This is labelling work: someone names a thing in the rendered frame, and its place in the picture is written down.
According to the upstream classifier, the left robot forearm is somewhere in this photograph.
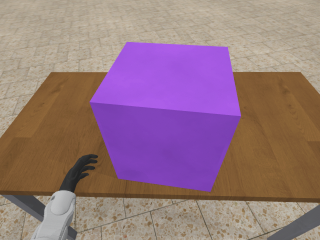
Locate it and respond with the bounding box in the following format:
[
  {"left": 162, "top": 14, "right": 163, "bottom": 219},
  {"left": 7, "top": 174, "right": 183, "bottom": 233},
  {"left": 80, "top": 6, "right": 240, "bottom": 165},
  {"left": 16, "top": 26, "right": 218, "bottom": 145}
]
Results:
[{"left": 30, "top": 190, "right": 76, "bottom": 240}]

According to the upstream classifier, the carton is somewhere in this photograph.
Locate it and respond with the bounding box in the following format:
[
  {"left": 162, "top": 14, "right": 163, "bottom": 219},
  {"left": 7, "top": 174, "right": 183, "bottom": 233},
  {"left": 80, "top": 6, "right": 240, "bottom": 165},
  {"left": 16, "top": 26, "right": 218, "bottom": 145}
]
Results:
[{"left": 89, "top": 42, "right": 241, "bottom": 192}]

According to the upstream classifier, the table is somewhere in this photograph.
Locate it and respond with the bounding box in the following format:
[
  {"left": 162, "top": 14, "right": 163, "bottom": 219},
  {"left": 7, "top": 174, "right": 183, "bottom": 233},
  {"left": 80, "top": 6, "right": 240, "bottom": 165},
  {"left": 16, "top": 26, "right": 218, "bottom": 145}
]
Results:
[{"left": 0, "top": 72, "right": 320, "bottom": 240}]

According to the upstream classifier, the left robot hand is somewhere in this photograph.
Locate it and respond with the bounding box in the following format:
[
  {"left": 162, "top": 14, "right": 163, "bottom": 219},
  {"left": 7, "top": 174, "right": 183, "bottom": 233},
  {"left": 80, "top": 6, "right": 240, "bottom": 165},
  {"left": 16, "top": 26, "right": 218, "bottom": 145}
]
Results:
[{"left": 59, "top": 154, "right": 98, "bottom": 193}]

